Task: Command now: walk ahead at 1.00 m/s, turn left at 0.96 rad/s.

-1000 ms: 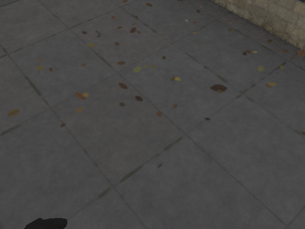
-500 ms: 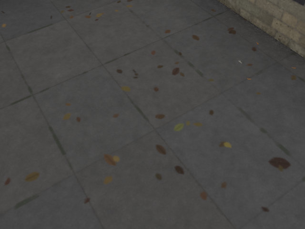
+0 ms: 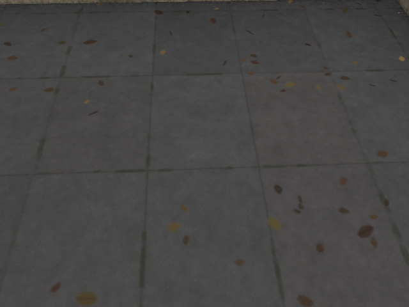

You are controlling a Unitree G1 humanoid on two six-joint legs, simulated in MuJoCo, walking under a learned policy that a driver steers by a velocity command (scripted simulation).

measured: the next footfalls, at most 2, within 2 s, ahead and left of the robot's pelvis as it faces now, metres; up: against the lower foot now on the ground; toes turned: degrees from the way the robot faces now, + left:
left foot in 0.32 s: +0.45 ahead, +0.17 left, +0.00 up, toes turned +19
right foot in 0.80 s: +0.93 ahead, +0.08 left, +0.00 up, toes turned +1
